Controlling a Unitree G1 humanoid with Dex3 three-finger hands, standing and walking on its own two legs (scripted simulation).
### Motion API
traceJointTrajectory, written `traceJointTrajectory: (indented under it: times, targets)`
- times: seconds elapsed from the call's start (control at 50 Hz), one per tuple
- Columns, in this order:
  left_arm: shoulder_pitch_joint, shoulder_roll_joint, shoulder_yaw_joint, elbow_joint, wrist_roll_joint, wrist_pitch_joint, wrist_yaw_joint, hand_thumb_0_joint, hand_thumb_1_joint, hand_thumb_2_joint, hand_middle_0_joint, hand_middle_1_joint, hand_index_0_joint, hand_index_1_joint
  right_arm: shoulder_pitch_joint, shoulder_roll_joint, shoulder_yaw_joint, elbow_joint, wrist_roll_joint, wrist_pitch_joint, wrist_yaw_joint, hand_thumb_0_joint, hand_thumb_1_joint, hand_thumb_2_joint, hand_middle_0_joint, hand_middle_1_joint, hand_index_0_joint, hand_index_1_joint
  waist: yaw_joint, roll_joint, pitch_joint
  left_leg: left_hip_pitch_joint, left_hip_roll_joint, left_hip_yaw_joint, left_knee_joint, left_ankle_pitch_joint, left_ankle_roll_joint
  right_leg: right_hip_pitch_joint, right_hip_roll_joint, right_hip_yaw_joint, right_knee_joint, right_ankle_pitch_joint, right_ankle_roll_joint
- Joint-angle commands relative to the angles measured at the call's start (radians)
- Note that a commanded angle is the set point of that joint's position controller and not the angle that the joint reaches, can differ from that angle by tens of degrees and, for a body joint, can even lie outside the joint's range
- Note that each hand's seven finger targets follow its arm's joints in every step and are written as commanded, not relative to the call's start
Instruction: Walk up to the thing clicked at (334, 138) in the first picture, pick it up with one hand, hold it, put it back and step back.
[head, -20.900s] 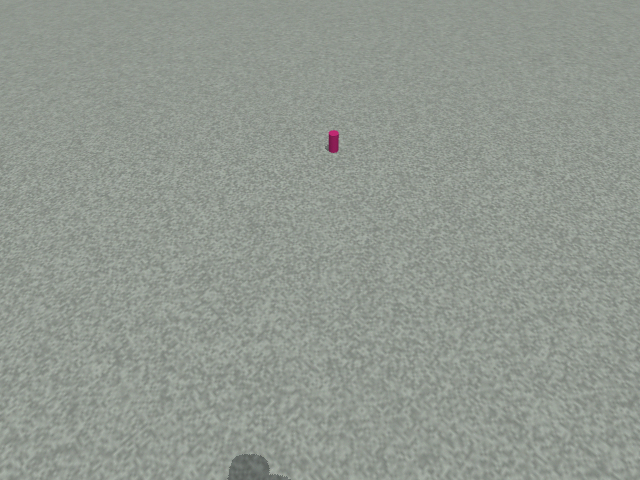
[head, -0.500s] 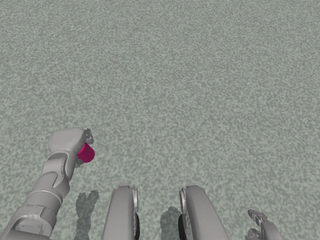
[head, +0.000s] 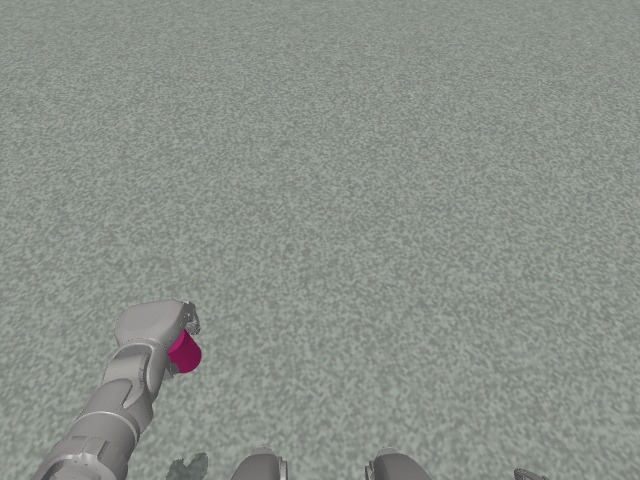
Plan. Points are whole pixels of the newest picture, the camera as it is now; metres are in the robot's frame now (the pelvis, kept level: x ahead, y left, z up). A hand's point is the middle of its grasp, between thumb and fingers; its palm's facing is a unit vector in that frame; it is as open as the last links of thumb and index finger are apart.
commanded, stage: lift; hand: left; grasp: from above
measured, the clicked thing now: (176, 347) +0.34 +0.22 -0.13
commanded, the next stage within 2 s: hold in 0.38 s
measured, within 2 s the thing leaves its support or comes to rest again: neither
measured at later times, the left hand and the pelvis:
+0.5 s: hand (151, 323) +0.34 +0.22 -0.03, palm faces -0.44 -0.08 -0.89, open 7.9 cm; pelvis +0.03 +0.00 +0.04, yaw +0 degrees
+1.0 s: hand (145, 320) +0.32 +0.22 +0.01, palm faces -0.45 -0.06 -0.89, open 7.8 cm; pelvis +0.02 +0.00 +0.06, yaw -1 degrees
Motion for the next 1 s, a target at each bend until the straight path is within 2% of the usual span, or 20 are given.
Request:
traceJointTrajectory:
  times: [0.0, 0.08, 0.1, 0.16, 0.18, 0.2, 0.26, 0.3, 0.32, 0.36, 0.46, 0.5, 0.52, 0.54, 0.66, 0.74, 0.84, 0.92, 0.96, 0.98]
  targets:
    - [-0.311, 0.22, 0.089, -0.187, 0.008, 0.005, 0.05, 0.0, 0.505, 0.725, -0.973, -0.572, -0.953, -0.596, 0.031, -0.148, -0.056, -0.094, 0.004, -0.03, -0.008, 0.0, -0.912, -0.907, 0.2, 0.3, 0.2, 0.3, 0.002, 0.043, -0.3, 0.353, -0.029, 0.008, -0.207, 0.203, 0.004, 0.167, 0.022, -0.011, -0.219, 0.235, -0.03]
    - [-0.283, 0.209, 0.085, -0.168, 0.002, 0.001, 0.04, 0.0, 0.531, 0.727, -0.991, -0.571, -0.97, -0.595, 0.031, -0.146, -0.059, -0.098, 0.006, -0.03, -0.005, 0.0, -0.91, -0.906, 0.2, 0.3, 0.199, 0.3, 0.011, 0.023, -0.273, 0.388, -0.03, 0.008, -0.26, 0.217, 0.003, 0.213, 0.021, -0.008, -0.268, 0.244, -0.03]
    - [-0.274, 0.191, 0.069, -0.165, 0.001, 0.0, 0.036, 0.0, 0.536, 0.73, -1.012, -0.544, -0.984, -0.575, 0.028, -0.145, -0.061, -0.102, 0.008, -0.028, -0.004, 0.0, -0.91, -0.907, 0.2, 0.3, 0.199, 0.3, 0.01, 0.015, -0.263, 0.403, -0.031, 0.013, -0.273, 0.224, 0.004, 0.23, 0.021, -0.008, -0.283, 0.249, -0.029]
    - [-0.311, 0.207, 0.079, -0.199, -0.004, -0.01, 0.031, 0.0, 0.558, 0.773, -1.016, -0.596, -0.992, -0.623, 0.024, -0.15, -0.066, -0.101, 0.009, -0.028, -0.004, 0.0, -0.909, -0.906, 0.2, 0.3, 0.199, 0.3, 0.013, 0.036, -0.273, 0.451, -0.03, 0.013, -0.301, 0.25, 0.0, 0.257, 0.021, -0.007, -0.308, 0.268, -0.03]
    - [-0.3, 0.19, 0.069, -0.184, -0.007, -0.011, 0.03, 0.0, 0.545, 0.767, -1.002, -0.599, -0.981, -0.623, 0.024, -0.148, -0.065, -0.102, 0.01, -0.029, -0.003, 0.0, -0.908, -0.905, 0.2, 0.3, 0.199, 0.3, 0.005, 0.03, -0.263, 0.468, -0.028, 0.011, -0.314, 0.25, -0.002, 0.258, 0.023, -0.013, -0.315, 0.262, -0.03]
    - [-0.294, 0.207, 0.081, -0.193, -0.004, -0.013, 0.031, 0.0, 0.561, 0.767, -1.013, -0.603, -0.993, -0.626, 0.023, -0.149, -0.066, -0.099, 0.009, -0.029, -0.003, 0.0, -0.908, -0.905, 0.2, 0.3, 0.2, 0.3, 0.016, 0.028, -0.258, 0.473, -0.027, 0.009, -0.323, 0.26, -0.003, 0.27, 0.024, -0.013, -0.323, 0.27, -0.03]
    - [-0.305, 0.187, 0.064, -0.192, -0.002, -0.016, 0.03, 0.0, 0.573, 0.78, -1.015, -0.62, -0.999, -0.639, 0.022, -0.15, -0.068, -0.095, 0.012, -0.028, -0.002, 0.0, -0.905, -0.904, 0.2, 0.3, 0.2, 0.3, 0.006, 0.012, -0.259, 0.499, -0.031, 0.015, -0.335, 0.303, -0.001, 0.298, 0.021, -0.005, -0.341, 0.316, -0.027]
    - [-0.312, 0.208, 0.076, -0.209, -0.001, -0.019, 0.026, 0.0, 0.558, 0.791, -1.011, -0.611, -0.992, -0.634, 0.018, -0.154, -0.072, -0.096, 0.012, -0.026, -0.002, 0.0, -0.905, -0.905, 0.2, 0.3, 0.2, 0.3, 0.018, 0.011, -0.275, 0.524, -0.031, 0.018, -0.344, 0.34, 0.0, 0.332, 0.021, -0.006, -0.351, 0.346, -0.026]
    - [-0.281, 0.192, 0.064, -0.18, 0.005, -0.016, 0.021, 0.0, 0.545, 0.741, -1.003, -0.574, -0.986, -0.595, 0.02, -0.152, -0.071, -0.093, 0.014, -0.025, 0.0, 0.0, -0.908, -0.904, 0.199, 0.3, 0.199, 0.3, 0.014, -0.005, -0.262, 0.524, -0.032, 0.023, -0.341, 0.36, 0.006, 0.333, 0.021, -0.001, -0.358, 0.37, -0.022]
    - [-0.324, 0.217, 0.076, -0.221, 0.005, -0.022, 0.013, 0.0, 0.553, 0.706, -1.013, -0.543, -0.996, -0.564, 0.018, -0.155, -0.073, -0.09, 0.014, -0.022, 0.0, 0.0, -0.903, -0.903, 0.2, 0.3, 0.2, 0.3, 0.018, 0.011, -0.286, 0.54, -0.035, 0.025, -0.348, 0.398, 0.005, 0.367, 0.021, 0.002, -0.365, 0.41, -0.021]
    - [-0.296, 0.218, 0.081, -0.236, 0.004, -0.026, -0.009, 0.0, 0.589, 0.685, -1.014, -0.564, -1.009, -0.572, -0.007, -0.153, -0.072, -0.103, 0.018, -0.017, 0.001, 0.0, -0.894, -0.9, 0.2, 0.3, 0.2, 0.3, 0.036, 0.036, -0.249, 0.579, -0.035, 0.026, -0.4, 0.384, -0.005, 0.387, 0.022, 0.0, -0.395, 0.377, -0.028]
    - [-0.275, 0.196, 0.064, -0.221, 0.006, -0.025, -0.022, 0.0, 0.588, 0.666, -1.015, -0.539, -1.01, -0.548, -0.015, -0.152, -0.07, -0.112, 0.02, -0.016, 0.002, 0.0, -0.899, -0.901, 0.2, 0.3, 0.199, 0.3, 0.031, 0.0, -0.209, 0.566, -0.034, 0.025, -0.412, 0.366, -0.001, 0.389, 0.024, 0.001, -0.407, 0.368, -0.028]
    - [-0.287, 0.209, 0.069, -0.222, 0.006, -0.027, -0.028, 0.0, 0.589, 0.666, -1.018, -0.539, -1.012, -0.548, -0.018, -0.155, -0.072, -0.113, 0.02, -0.015, 0.001, 0.0, -0.899, -0.901, 0.199, 0.3, 0.199, 0.3, 0.029, -0.004, -0.207, 0.561, -0.034, 0.024, -0.413, 0.364, 0.0, 0.396, 0.023, 0.002, -0.413, 0.366, -0.026]
    - [-0.307, 0.226, 0.076, -0.265, 0.007, -0.032, -0.034, 0.0, 0.595, 0.679, -1.025, -0.551, -1.019, -0.561, -0.028, -0.153, -0.071, -0.123, 0.022, -0.013, 0.0, 0.0, -0.903, -0.902, 0.199, 0.3, 0.199, 0.3, 0.043, 0.006, -0.219, 0.568, -0.039, 0.031, -0.418, 0.358, 0.002, 0.411, 0.019, 0.009, -0.423, 0.369, -0.025]
    - [-0.284, 0.218, 0.07, -0.293, -0.003, -0.036, -0.07, 0.0, 0.618, 0.638, -1.024, -0.547, -1.027, -0.547, -0.036, -0.155, -0.071, -0.137, 0.027, -0.009, -0.002, 0.0, -0.9, -0.902, 0.199, 0.3, 0.199, 0.3, 0.036, -0.006, -0.219, 0.607, -0.033, 0.034, -0.435, 0.403, 0.007, 0.439, 0.023, 0.012, -0.437, 0.406, -0.024]
    - [-0.28, 0.219, 0.072, -0.318, 0.001, -0.039, -0.083, 0.0, 0.605, 0.658, -1.025, -0.555, -1.023, -0.56, -0.046, -0.15, -0.068, -0.14, 0.027, -0.004, -0.003, 0.0, -0.902, -0.903, 0.199, 0.3, 0.199, 0.3, 0.051, 0.001, -0.219, 0.629, -0.035, 0.038, -0.446, 0.432, 0.008, 0.462, 0.021, 0.012, -0.45, 0.435, -0.022]
    - [-0.28, 0.224, 0.075, -0.331, -0.001, -0.039, -0.095, 0.0, 0.635, 0.656, -1.035, -0.573, -1.039, -0.572, -0.057, -0.153, -0.066, -0.152, 0.03, 0.002, -0.004, 0.0, -0.902, -0.903, 0.199, 0.3, 0.199, 0.3, 0.045, -0.009, -0.199, 0.636, -0.035, 0.042, -0.469, 0.415, 0.011, 0.472, 0.019, 0.013, -0.47, 0.422, -0.022]
    - [-0.269, 0.234, 0.084, -0.357, 0.0, -0.039, -0.101, 0.0, 0.649, 0.653, -1.046, -0.573, -1.05, -0.572, -0.083, -0.151, -0.063, -0.166, 0.032, 0.006, -0.004, 0.0, -0.903, -0.903, 0.199, 0.3, 0.199, 0.3, 0.063, 0.002, -0.196, 0.65, -0.038, 0.045, -0.497, 0.379, 0.009, 0.487, 0.017, 0.01, -0.491, 0.383, -0.025]
    - [-0.277, 0.216, 0.07, -0.366, -0.001, -0.037, -0.107, 0.0, 0.64, 0.657, -1.04, -0.571, -1.043, -0.571, -0.083, -0.147, -0.06, -0.167, 0.03, 0.007, -0.004, 0.0, -0.901, -0.903, 0.199, 0.3, 0.199, 0.3, 0.051, -0.004, -0.194, 0.658, -0.036, 0.047, -0.497, 0.383, 0.014, 0.488, 0.016, 0.014, -0.496, 0.394, -0.022]
    - [-0.293, 0.246, 0.092, -0.382, -0.004, -0.038, -0.106, 0.0, 0.649, 0.68, -1.056, -0.571, -1.055, -0.575, -0.089, -0.149, -0.062, -0.165, 0.031, 0.008, -0.006, 0.0, -0.904, -0.904, 0.199, 0.3, 0.199, 0.3, 0.064, 0.001, -0.197, 0.661, -0.035, 0.044, -0.501, 0.387, 0.01, 0.496, 0.018, 0.01, -0.499, 0.39, -0.023]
